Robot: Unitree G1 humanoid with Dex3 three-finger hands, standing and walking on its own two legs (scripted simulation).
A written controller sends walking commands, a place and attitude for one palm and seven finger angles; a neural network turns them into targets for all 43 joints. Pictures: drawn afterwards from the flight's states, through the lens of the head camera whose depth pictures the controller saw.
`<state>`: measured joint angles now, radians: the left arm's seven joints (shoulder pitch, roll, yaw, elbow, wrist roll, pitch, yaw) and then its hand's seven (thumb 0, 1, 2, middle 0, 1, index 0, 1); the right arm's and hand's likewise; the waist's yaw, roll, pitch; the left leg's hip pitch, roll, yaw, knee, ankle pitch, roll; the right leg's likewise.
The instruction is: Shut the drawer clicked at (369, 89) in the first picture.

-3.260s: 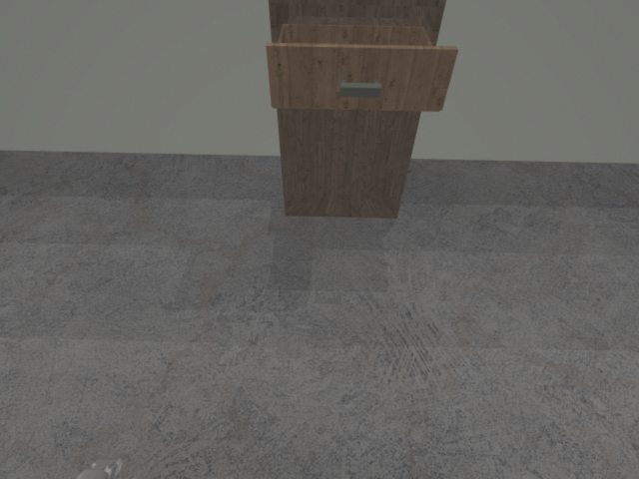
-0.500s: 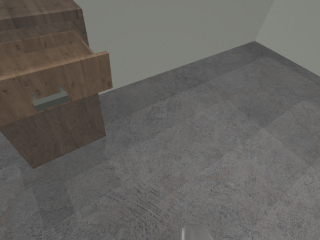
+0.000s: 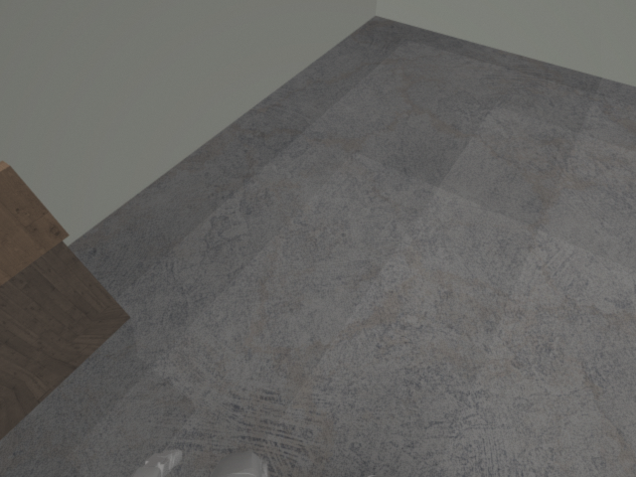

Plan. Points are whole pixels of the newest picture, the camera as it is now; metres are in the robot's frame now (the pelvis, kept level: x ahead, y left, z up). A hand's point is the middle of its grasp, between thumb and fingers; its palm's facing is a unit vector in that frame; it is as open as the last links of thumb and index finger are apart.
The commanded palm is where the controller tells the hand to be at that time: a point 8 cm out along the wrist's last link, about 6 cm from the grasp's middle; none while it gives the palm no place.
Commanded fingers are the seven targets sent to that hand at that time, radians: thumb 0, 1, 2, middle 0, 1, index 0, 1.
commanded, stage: walk to a spot facing it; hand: left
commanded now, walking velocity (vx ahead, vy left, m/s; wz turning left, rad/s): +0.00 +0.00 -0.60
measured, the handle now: out of the picture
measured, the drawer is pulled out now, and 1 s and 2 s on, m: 0.30 0.30 0.30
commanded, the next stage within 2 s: turn to face it in 1.16 s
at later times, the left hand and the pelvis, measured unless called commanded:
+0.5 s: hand out of the picture +0.09 +0.26 -0.17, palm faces -0.18 -0.96 -0.19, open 7.4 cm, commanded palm none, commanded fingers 0.00 0.90 0.90 -0.20 -0.30 -0.20 -0.30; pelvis -0.01 +0.06 +0.02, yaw -17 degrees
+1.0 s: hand out of the picture +0.14 +0.11 -0.13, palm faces -0.50 -0.82 -0.27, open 7.3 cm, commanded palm none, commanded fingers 0.00 0.90 0.90 -0.20 -0.30 -0.20 -0.30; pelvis -0.03 -0.02 +0.02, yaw -34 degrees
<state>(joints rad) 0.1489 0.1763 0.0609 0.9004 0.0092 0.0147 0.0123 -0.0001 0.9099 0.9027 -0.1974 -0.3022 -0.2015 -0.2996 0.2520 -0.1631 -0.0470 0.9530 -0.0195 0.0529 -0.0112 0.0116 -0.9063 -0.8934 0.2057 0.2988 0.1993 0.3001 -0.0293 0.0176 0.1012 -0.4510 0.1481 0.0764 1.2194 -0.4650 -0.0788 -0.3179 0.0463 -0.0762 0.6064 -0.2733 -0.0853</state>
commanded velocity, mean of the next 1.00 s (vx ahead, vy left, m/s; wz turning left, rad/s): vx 0.09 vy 0.00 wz -0.53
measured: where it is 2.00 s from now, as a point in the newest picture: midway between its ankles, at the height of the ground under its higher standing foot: outside the picture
